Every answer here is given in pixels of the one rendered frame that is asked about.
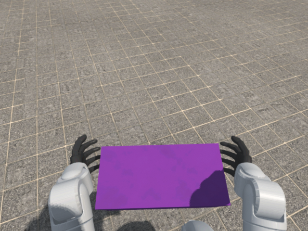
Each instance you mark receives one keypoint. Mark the robot right hand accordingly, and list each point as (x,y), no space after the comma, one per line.
(242,155)

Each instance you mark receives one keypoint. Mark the robot left hand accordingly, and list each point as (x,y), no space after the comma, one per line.
(78,154)

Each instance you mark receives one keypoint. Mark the right robot forearm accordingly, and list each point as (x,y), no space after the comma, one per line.
(264,203)

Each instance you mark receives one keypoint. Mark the carton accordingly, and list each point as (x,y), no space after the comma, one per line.
(161,177)

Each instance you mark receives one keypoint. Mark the left robot forearm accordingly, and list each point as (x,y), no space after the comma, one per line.
(69,200)

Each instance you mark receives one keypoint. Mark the right robot thigh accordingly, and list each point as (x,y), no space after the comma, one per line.
(195,225)

